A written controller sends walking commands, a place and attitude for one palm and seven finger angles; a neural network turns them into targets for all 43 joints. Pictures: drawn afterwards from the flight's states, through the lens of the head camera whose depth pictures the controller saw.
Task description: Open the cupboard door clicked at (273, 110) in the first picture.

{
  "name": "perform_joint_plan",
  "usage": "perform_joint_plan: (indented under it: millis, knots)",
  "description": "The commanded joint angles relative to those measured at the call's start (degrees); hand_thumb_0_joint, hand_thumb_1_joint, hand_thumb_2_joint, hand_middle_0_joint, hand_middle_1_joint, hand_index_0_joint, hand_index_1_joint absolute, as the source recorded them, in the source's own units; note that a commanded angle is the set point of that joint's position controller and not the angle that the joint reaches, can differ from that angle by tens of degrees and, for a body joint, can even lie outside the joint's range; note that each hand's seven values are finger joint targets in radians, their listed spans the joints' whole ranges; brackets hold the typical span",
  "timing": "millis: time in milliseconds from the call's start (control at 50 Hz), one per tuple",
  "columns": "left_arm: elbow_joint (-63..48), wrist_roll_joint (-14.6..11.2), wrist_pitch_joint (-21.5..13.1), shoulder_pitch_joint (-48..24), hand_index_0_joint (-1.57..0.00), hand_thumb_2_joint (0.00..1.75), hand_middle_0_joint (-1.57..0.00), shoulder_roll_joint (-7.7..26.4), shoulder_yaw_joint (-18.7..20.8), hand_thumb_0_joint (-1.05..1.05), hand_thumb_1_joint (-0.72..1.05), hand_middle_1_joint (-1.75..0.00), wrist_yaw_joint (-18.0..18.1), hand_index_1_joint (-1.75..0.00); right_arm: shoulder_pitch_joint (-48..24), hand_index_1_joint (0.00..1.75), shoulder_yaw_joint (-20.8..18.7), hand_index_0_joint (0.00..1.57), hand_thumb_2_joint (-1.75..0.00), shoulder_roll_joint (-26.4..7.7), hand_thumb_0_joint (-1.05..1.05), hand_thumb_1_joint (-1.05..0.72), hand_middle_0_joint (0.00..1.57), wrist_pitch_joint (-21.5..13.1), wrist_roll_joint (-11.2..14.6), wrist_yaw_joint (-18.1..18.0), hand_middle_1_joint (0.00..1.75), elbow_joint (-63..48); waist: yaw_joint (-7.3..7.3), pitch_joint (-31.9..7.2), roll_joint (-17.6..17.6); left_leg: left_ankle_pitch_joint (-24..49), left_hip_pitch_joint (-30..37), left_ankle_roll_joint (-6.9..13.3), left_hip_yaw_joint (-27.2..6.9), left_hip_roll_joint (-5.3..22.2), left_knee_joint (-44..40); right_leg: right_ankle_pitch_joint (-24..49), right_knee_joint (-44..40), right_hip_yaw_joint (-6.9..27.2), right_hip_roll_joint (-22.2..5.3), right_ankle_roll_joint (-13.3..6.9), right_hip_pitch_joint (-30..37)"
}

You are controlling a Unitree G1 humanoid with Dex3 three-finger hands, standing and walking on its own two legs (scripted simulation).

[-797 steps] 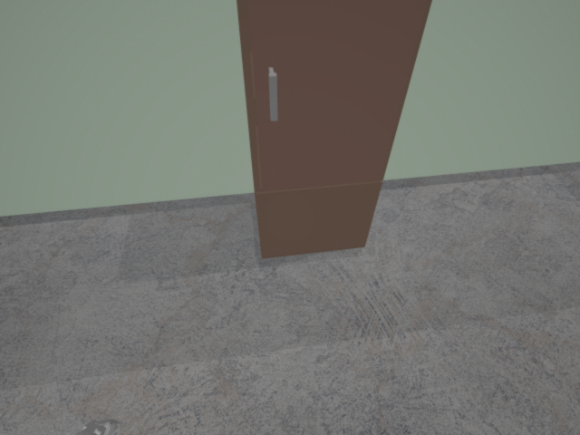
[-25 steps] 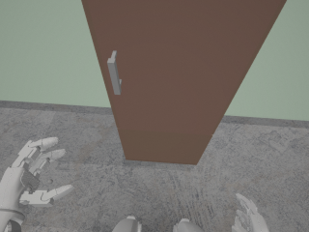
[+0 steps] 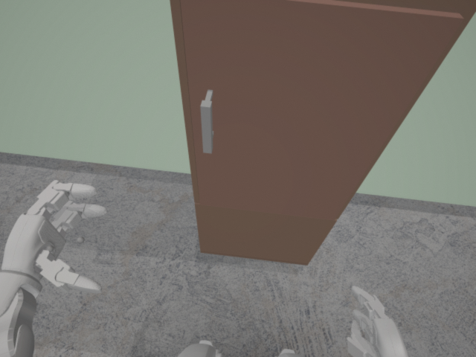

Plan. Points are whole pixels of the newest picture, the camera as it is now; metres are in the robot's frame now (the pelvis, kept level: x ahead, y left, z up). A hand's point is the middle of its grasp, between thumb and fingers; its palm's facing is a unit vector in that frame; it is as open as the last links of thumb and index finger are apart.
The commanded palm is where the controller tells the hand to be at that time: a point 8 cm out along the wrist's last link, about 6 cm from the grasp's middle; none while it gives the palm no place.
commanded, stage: raise the hand with hooked fingers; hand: left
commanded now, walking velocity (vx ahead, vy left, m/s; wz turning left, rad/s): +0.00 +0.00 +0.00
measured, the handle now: (208, 122) +0.54 +0.11 +0.07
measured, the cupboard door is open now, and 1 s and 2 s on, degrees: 0 0 0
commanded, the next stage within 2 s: move the hooked fingers beside the handle in 0.70 s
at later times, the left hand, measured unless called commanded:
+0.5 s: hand (88, 214) +0.30 +0.26 +0.08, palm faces -0.01 -1.00 -0.02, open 14.0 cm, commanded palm +0.27 +0.31 +0.09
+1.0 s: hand (106, 205) +0.32 +0.24 +0.08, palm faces -0.01 -1.00 -0.01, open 14.0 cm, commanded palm +0.30 +0.28 +0.08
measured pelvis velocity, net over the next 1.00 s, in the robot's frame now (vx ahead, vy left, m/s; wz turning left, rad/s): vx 0.00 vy -0.03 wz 0.00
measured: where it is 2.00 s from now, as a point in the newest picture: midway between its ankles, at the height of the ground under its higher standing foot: outside the picture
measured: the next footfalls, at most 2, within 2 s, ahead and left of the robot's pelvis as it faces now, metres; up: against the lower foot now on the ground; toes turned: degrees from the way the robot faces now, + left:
none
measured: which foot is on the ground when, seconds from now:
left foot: down 0.00-1.00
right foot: down 0.00-1.00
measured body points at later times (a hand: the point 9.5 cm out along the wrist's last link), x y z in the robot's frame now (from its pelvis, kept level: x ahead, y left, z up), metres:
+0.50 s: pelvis +0.01 -0.01 +0.01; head +0.05 +0.00 +0.46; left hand +0.29 +0.31 +0.09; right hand +0.15 -0.27 -0.06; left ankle +0.02 +0.07 -0.68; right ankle +0.03 -0.13 -0.68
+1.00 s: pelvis +0.00 -0.03 +0.01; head +0.05 -0.02 +0.45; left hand +0.31 +0.29 +0.08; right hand +0.16 -0.28 -0.07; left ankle +0.02 +0.07 -0.68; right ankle +0.03 -0.13 -0.68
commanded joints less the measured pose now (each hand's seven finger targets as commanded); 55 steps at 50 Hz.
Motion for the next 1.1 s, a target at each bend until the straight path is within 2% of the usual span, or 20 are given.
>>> perform_joint_plan:
  millis: [0,140,180,220,280,440,480,520,580,660,740,780,820,840,900,940,980,1020,1060,1080]
  knots:
    - [-9.75,-0.72,-2.45,-13.48,-0.3,0.3,-0.3,13.58,5.05,0.0,-0.5,-1.2,-0.59,-1.2,-1.12,0.3,-4.8,0.2,-0.9,-10.17,0.0,-0.9,0.2,-2.64,0.47,-1.39,0.3,-7.12,-0.94,-11.52,6.21,12.1,12.17,-5.25,-7.27,2.46,-14.43,4.61,-5.62,-0.02,1.76,-2.38,3.14]
    - [-5.7,-0.95,-1.29,-18.82,-0.3,0.3,-0.3,17.72,8.09,0.0,-0.5,-1.2,-1.87,-1.2,-0.4,0.3,-4.63,0.2,-0.9,-10.6,0.0,-0.9,0.2,-2.16,0.25,-1.74,0.3,-6.34,-0.25,-12.67,6.73,17.67,14.1,-5.66,-6.83,2.29,-14.75,7.24,-6.63,0.13,1.87,-2.72,5.34]
    - [-3.13,-1.17,-0.75,-19.86,-0.3,0.3,-0.3,17.49,7.99,0.0,-0.5,-1.2,-2.66,-1.2,-0.01,0.3,-4.7,0.2,-0.9,-10.59,0.0,-0.9,0.2,-1.81,0.37,-1.86,0.3,-6.05,-0.69,-12.3,5.36,18.13,13.83,-5.28,-6.03,2.25,-14.71,7.93,-7.46,0.26,1.76,-2.43,5.99]
    - [-1.96,-1.31,-0.5,-18.24,-0.3,0.3,-0.3,15.54,6.51,0.0,-0.5,-1.2,-3.4,-1.2,0.1,0.3,-4.86,0.2,-0.9,-10.55,0.0,-0.9,0.2,-1.88,0.46,-1.67,0.3,-6.32,-0.55,-12.44,5.22,19.2,13.96,-5.11,-5.98,2.19,-14.64,8.55,-7.69,0.28,1.59,-2.37,5.97]
    - [-1.34,-1.32,-0.21,-16.87,-0.3,0.3,-0.3,15.31,6.29,0.0,-0.5,-1.2,-4.1,-1.2,0.7,0.3,-5.15,0.2,-0.9,-10.73,0.0,-0.9,0.2,-1.62,0.42,-1.18,0.3,-6.68,-0.4,-12.92,4.25,21.89,13.67,-4.83,-5.21,2.09,-13.96,10.68,-7.69,0.44,1.77,-2.3,6.72]
    - [-5.36,-1.46,-2.88,-18.43,-0.3,0.3,-0.3,18.78,9.55,0.0,-0.5,-1.2,-1.96,-1.2,0.46,0.3,-5.28,0.2,-0.9,-10.5,0.0,-0.9,0.2,-1.23,-0.08,-1.01,0.3,-6.88,-0.01,-14.26,4.87,20.52,12.12,-3.96,-3.82,1.58,-13.12,11.95,-7.62,1.63,1.81,-2.52,9.57]
    - [-6.36,-1.14,-3.47,-18.65,-0.3,0.3,-0.3,18.0,8.74,0.0,-0.5,-1.2,-1.72,-1.2,0.36,0.3,-5.16,0.2,-0.9,-10.01,0.0,-0.9,0.2,-1.11,0.1,-1.03,0.3,-6.71,-0.42,-15.05,7.53,19.83,12.97,-3.77,-3.36,1.53,-13.2,11.77,-7.95,1.95,1.57,-2.23,9.47]
    - [-5.57,-1.27,-3.55,-17.99,-0.3,0.3,-0.3,17.04,8.14,0.0,-0.5,-1.2,-1.67,-1.2,0.44,0.3,-5.25,0.2,-0.9,-10.01,0.0,-0.9,0.2,-1.08,0.32,-1.21,0.3,-6.51,-0.91,-14.03,5.22,18.65,12.3,-3.5,-3.48,1.62,-13.31,11.26,-8.3,1.83,1.59,-1.98,9.05]
    - [-3.1,-1.64,-2.73,-18.6,-0.3,0.3,-0.3,16.76,7.89,0.0,-0.5,-1.2,-2.5,-1.2,0.06,0.3,-4.99,0.2,-0.9,-10.1,0.0,-0.9,0.2,-0.72,0.48,-1.4,0.3,-6.41,-1.1,-12.39,4.03,15.85,9.77,-2.86,-2.8,1.3,-13.03,10.61,-8.98,2.56,1.46,-1.88,9.69]
    - [-2.08,-1.94,-2.22,-18.44,-0.3,0.3,-0.3,17.0,8.2,0.0,-0.5,-1.2,-3.15,-1.2,-0.28,0.3,-4.86,0.2,-0.9,-9.99,0.0,-0.9,0.2,-0.57,0.43,-1.54,0.3,-6.67,-0.89,-13.39,2.51,15.29,8.23,-2.38,-2.1,1.1,-12.17,10.96,-9.41,3.88,1.19,-1.74,11.77]
    - [-2.26,-1.93,-2.55,-19.53,-0.3,0.3,-0.3,16.69,7.4,0.0,-0.5,-1.2,-3.31,-1.2,-0.44,0.3,-4.74,0.2,-0.9,-9.96,0.0,-0.9,0.2,-0.57,0.48,-1.59,0.3,-6.85,-1.11,-12.31,2.53,14.01,7.07,-2.19,-1.96,1.04,-11.48,9.39,-9.62,4.65,1.15,-1.77,11.41]
    - [-2.45,-1.73,-2.65,-19.78,-0.3,0.3,-0.3,16.98,7.72,0.0,-0.5,-1.2,-3.1,-1.2,-0.77,0.3,-4.62,0.2,-0.9,-9.64,0.0,-0.9,0.2,-0.54,0.54,-1.63,0.3,-6.85,-1.12,-12.42,3.91,12.99,7.13,-2.14,-1.74,1.01,-11.64,8.48,-9.94,5.02,0.93,-1.56,11.2]
    - [-0.08,-1.23,-2.79,-23.2,-0.3,0.3,-0.3,18.91,8.97,0.0,-0.5,-1.2,-2.46,-1.2,-0.34,0.3,-4.57,0.2,-0.9,-10.05,0.0,-0.9,0.2,-0.32,0.52,-1.98,0.3,-6.06,-1.64,-11.39,1.92,11.05,5.29,-2.17,-1.98,1.18,-11.44,6.04,-10.03,5.11,0.83,-1.32,10.31]
    - [0.1,-1.1,-2.86,-27.28,-0.3,0.3,-0.3,18.01,7.03,0.0,-0.5,-1.2,-2.65,-1.2,-0.36,0.3,-4.3,0.2,-0.9,-10.17,0.0,-0.9,0.2,-0.24,0.41,-2.16,0.3,-5.9,-2.5,-10.47,2.27,10.72,4.91,-2.08,-1.96,1.23,-10.97,5.49,-9.87,5.43,1.02,-1.53,9.71]
    - [0.64,-0.39,-3.45,-30.36,-0.3,0.3,-0.3,16.94,5.48,0.0,-0.5,-1.2,-2.53,-1.2,-0.03,0.3,-4.48,0.2,-0.9,-9.79,0.0,-0.9,0.2,-0.56,0.67,-2.42,0.3,-5.21,-2.36,-13.8,5.42,11.12,7.65,-2.1,-2.21,1.15,-11.31,6.37,-9.5,5.23,0.68,-1.53,9.67]
    - [2.16,-0.14,-3.31,-30.13,-0.3,0.3,-0.3,17.65,5.51,0.0,-0.5,-1.2,-2.54,-1.2,0.43,0.3,-4.44,0.2,-0.9,-10.12,0.0,-0.9,0.2,-0.45,0.53,-2.39,0.3,-5.18,-2.17,-14.54,3.72,12.63,7.15,-1.98,-2.23,1.19,-10.83,8.1,-9.03,5.33,0.93,-1.64,10.59]
    - [4.11,0.38,-2.96,-30.95,-0.3,0.3,-0.3,16.82,4.78,0.0,-0.5,-1.2,-2.34,-1.2,0.6,0.3,-4.4,0.2,-0.9,-9.92,0.0,-0.9,0.2,-0.07,0.66,-2.22,0.3,-4.92,-2.2,-14.29,3.46,12.82,7.24,-2.07,-2.24,1.22,-11.31,8.97,-8.81,4.85,0.85,-1.51,10.29]
    - [5.04,0.81,-2.69,-31.54,-0.3,0.3,-0.3,17.88,5.63,0.0,-0.5,-1.2,-1.68,-1.2,0.84,0.3,-4.54,0.2,-0.9,-10.06,0.0,-0.9,0.2,0.28,0.71,-2.12,0.3,-4.74,-1.85,-14.6,4.32,13.38,7.11,-2.19,-2.23,1.26,-11.51,9.58,-8.56,4.62,0.72,-1.56,10.32]
    - [6.62,0.82,-2.27,-32.13,-0.3,0.3,-0.3,18.55,6.44,0.0,-0.5,-1.2,-1.38,-1.2,1.3,0.3,-4.59,0.2,-0.9,-10.11,0.0,-0.9,0.2,0.92,0.64,-1.94,0.3,-5.03,-1.8,-15.17,1.96,14.46,6.38,-2.09,-1.92,1.3,-11.18,11.31,-8.36,4.86,0.91,-1.43,11.41]
    - [6.84,1.06,-2.31,-33.06,-0.3,0.3,-0.3,17.94,5.71,0.0,-0.5,-1.2,-1.2,-1.2,1.39,0.3,-4.57,0.2,-0.9,-10.09,0.0,-0.9,0.2,1.13,0.64,-1.87,0.3,-5.02,-1.89,-15.43,2.97,14.17,6.23,-2.13,-1.74,1.18,-11.29,11.18,-8.33,4.88,0.73,-1.35,11.2]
